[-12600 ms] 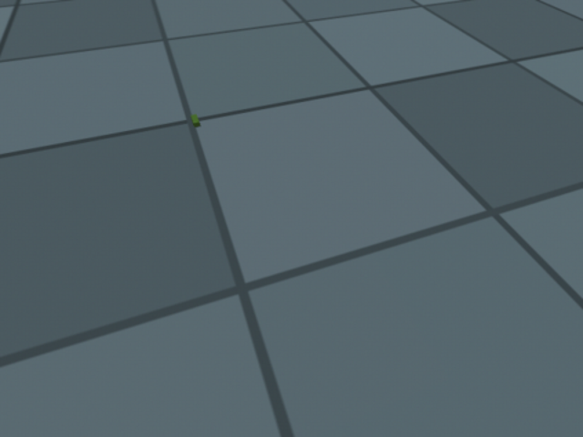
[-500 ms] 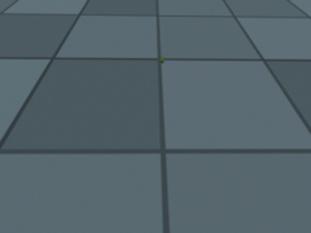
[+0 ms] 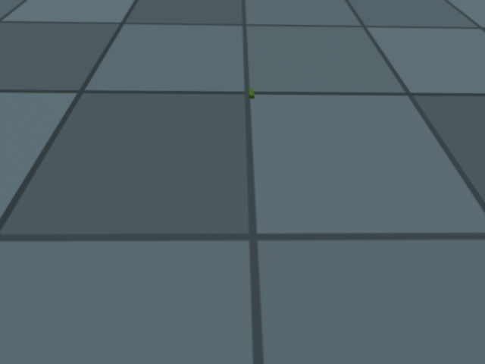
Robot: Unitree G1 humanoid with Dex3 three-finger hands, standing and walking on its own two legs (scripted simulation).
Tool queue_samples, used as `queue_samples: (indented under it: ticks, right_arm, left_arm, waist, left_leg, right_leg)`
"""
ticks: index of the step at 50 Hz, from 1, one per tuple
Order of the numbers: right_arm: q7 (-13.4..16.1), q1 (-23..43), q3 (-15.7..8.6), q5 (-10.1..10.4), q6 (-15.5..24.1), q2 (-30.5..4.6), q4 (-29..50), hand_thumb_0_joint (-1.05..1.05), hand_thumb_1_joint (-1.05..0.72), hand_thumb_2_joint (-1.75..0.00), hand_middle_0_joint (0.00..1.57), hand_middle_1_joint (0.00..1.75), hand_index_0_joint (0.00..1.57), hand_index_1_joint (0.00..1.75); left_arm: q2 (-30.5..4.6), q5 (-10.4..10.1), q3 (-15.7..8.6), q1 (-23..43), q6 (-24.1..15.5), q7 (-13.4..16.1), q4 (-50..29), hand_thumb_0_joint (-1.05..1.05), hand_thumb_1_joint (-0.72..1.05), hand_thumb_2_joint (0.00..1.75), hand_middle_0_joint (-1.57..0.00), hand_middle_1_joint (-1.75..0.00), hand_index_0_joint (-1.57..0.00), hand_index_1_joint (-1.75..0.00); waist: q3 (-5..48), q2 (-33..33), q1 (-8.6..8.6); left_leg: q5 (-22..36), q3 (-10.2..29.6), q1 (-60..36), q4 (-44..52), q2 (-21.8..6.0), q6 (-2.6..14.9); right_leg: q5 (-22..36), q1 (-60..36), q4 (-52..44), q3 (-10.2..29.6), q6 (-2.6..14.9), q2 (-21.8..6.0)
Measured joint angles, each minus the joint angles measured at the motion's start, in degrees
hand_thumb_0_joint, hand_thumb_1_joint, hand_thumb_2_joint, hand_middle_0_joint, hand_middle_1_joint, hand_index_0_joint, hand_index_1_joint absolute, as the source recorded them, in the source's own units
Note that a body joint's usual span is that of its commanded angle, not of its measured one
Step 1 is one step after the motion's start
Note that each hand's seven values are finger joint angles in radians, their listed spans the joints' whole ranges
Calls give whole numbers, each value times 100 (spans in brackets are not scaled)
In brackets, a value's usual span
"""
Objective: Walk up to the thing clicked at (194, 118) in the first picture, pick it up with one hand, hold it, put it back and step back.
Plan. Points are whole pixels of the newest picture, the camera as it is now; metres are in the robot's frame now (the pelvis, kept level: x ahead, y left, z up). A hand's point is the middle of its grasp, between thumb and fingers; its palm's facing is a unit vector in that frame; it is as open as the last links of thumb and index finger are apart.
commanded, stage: stand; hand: left
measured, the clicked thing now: (251, 93) +2.00 -0.08 -0.77
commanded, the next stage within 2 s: walk up in 0.10 s
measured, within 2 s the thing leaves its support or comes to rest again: neither
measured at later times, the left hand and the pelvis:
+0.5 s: hand (112, 315) +0.25 +0.26 -0.13, palm faces -0.22 -0.79 -0.57, open 7.3 cm; pelvis +0.09 -0.05 -0.05, yaw -19 degrees
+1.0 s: hand (178, 164) +0.68 +0.19 -0.16, palm faces -0.59 -0.60 -0.53, open 7.3 cm; pelvis +0.40 -0.01 -0.03, yaw -38 degrees
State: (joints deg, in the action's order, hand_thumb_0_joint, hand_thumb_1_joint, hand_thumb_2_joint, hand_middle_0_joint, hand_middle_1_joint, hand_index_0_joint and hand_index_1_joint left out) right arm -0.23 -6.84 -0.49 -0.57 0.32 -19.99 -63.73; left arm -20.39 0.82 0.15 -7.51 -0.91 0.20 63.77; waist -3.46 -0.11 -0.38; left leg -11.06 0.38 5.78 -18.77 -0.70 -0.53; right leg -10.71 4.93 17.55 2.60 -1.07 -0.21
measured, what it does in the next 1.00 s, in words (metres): walks ahead, turning right: right foot, then left foot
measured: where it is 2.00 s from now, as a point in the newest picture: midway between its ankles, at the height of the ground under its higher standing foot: (254, 210)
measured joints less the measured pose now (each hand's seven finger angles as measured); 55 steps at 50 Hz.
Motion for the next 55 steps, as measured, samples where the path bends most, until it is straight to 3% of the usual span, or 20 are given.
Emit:
queue_samples:
  ticks: [5,8,9,12,14,20,21,23,25,27,30,35,40,43,44,45,46,48,52,55]
  right_arm:
    - [2,-5,3,2,4,2,-4,1,-91,-90,20,30,20,30]
    - [-284,8,-225,-147,-5,-99,376,1,-91,-90,20,30,21,30]
    - [-353,18,-292,-165,34,-152,549,1,-91,-90,20,30,21,30]
    - [-430,41,-461,-171,184,-320,1009,1,-91,-90,20,30,21,30]
    - [-452,-44,-517,-161,228,-388,1141,1,-91,-90,20,30,21,30]
    - [-628,-301,-612,-293,64,-802,1089,1,-90,-90,20,30,21,30]
    - [-641,-326,-617,-326,21,-837,1116,1,-90,-90,20,30,21,30]
    - [-650,-279,-639,-342,-92,-961,1132,1,-91,-90,20,30,20,30]
    - [-699,-132,-609,-309,-184,-1022,1126,1,-91,-90,20,30,20,29]
    - [-756,41,-537,-256,-178,-1012,1210,2,-91,-90,19,30,20,29]
    - [-856,198,-425,-232,-124,-886,1466,2,-91,-90,19,30,20,29]
    - [-1061,207,-349,-282,-192,-757,1871,1,-91,-90,20,30,20,29]
    - [-1080,160,-471,-292,-253,-911,1992,1,-91,-90,20,30,20,30]
    - [-1004,35,-605,-265,-171,-1002,2070,1,-91,-90,20,30,20,30]
    - [-910,10,-665,-269,-95,-938,2095,1,-91,-90,20,30,20,30]
    - [-815,-34,-680,-239,-36,-857,2099,1,-91,-90,20,30,20,30]
    - [-744,-88,-671,-181,-21,-764,2056,1,-91,-90,20,30,20,29]
    - [-660,-224,-620,-141,-90,-575,1939,1,-91,-90,20,30,20,29]
    - [-616,-624,-559,-214,-145,-457,1875,1,-91,-90,20,30,20,29]
    - [-588,-940,-593,-251,-126,-544,1923,1,-91,-90,20,30,20,30]
  left_arm:
    - [-5,3,3,7,-2,0,-5,0,91,90,-20,-30,-21,-30]
    - [-57,0,-108,-339,-5,-205,-293,0,91,90,-20,-30,-21,-30]
    - [-85,2,-140,-466,20,-256,-327,0,91,90,-20,-30,-21,-30]
    - [-161,26,-176,-636,119,-306,-256,0,91,90,-21,-30,-21,-30]
    - [-285,6,-203,-645,139,-368,-219,1,91,90,-21,-30,-21,-30]
    - [-676,-88,-374,-732,-77,-493,-493,1,91,90,-20,-30,-21,-30]
    - [-809,-89,-412,-786,-165,-467,-573,1,91,90,-20,-30,-21,-30]
    - [-876,-59,-518,-805,-317,-291,-746,0,91,90,-20,-30,-21,-30]
    - [-749,-64,-492,-915,-363,-119,-851,0,91,90,-20,-30,-21,-30]
    - [-554,-75,-385,-1058,-344,-23,-837,0,91,90,-20,-30,-21,-30]
    - [-325,-91,-243,-1295,-371,39,-771,0,91,90,-20,-30,-21,-30]
    - [-174,-78,-158,-1648,-499,39,-773,0,90,90,-21,-30,-21,-30]
    - [-323,-7,-191,-1728,-536,87,-903,0,90,89,-21,-30,-22,-30]
    - [-594,47,-256,-1629,-436,163,-945,0,90,89,-21,-30,-22,-30]
    - [-725,57,-291,-1460,-367,215,-921,1,90,89,-21,-30,-22,-30]
    - [-830,30,-310,-1263,-299,284,-905,1,90,90,-21,-30,-22,-30]
    - [-911,3,-314,-1075,-266,342,-908,1,90,90,-21,-30,-21,-30]
    - [-1025,-76,-313,-784,-297,349,-960,1,91,90,-21,-30,-21,-30]
    - [-1076,-163,-313,-584,-346,183,-1093,0,91,90,-20,-30,-21,-30]
    - [-1012,-150,-310,-534,-269,104,-1137,0,91,90,-20,-30,-21,-30]
  waist:
    - [3,-4,1]
    - [111,6,75]
    - [162,7,54]
    - [210,175,-52]
    - [245,195,-110]
    - [404,446,-68]
    - [450,430,-69]
    - [419,654,25]
    - [374,879,145]
    - [279,1050,161]
    - [154,1052,210]
    - [137,824,273]
    - [143,739,190]
    - [146,569,56]
    - [24,387,-29]
    - [-89,256,-87]
    - [-164,155,-138]
    - [-230,-25,-242]
    - [-141,-88,-489]
    - [-69,14,-680]
  left_leg:
    - [6,-1,-1,5,5,2]
    - [-1123,-306,327,-699,-11,213]
    - [-1238,-423,371,-770,6,281]
    - [-486,-847,275,-572,-156,234]
    - [-588,-1064,79,-483,-197,161]
    - [-1391,-1510,-481,-944,-487,37]
    - [-1713,-1492,-368,-1427,-558,121]
    - [-2266,-825,309,-3092,-624,148]
    - [-2136,-132,1076,-4352,-362,58]
    - [-1730,142,1730,-4765,-282,5]
    - [-1047,220,2487,-4406,-389,-28]
    - [59,415,3265,-3557,-622,-152]
    - [350,462,3122,-2562,-723,-172]
    - [101,252,2517,-2108,-550,-119]
    - [-72,115,2542,-2425,-426,-135]
    - [-283,-15,2552,-2685,-378,-118]
    - [-407,-128,2484,-2740,-359,-81]
    - [-446,-356,2172,-2440,-310,15]
    - [-463,-798,1421,-1639,-199,254]
    - [-610,-1107,874,-1232,-55,365]
  right_leg:
    - [-1,5,7,1,-3,-5]
    - [-553,471,669,318,125,50]
    - [-780,664,950,389,140,25]
    - [-1286,1537,2460,-78,260,-124]
    - [-1314,1937,3027,-335,261,-333]
    - [-718,1874,2476,-948,205,-837]
    - [-694,1743,2254,-966,236,-831]
    - [-896,1860,2739,-1017,154,-614]
    - [-1051,1753,2783,-999,183,-381]
    - [-975,1385,2376,-948,185,-213]
    - [-776,797,1651,-681,68,-133]
    - [-718,127,798,-119,-14,-235]
    - [-1135,-203,693,296,-177,-431]
    - [-1724,12,1608,483,-206,-707]
    - [-1876,363,2565,569,-43,-807]
    - [-1963,796,3587,671,152,-716]
    - [-1880,1236,4440,656,321,-564]
    - [-1380,1957,5250,296,465,-409]
    - [-967,2674,4690,-599,345,-374]
    - [-873,2813,3812,-919,256,-376]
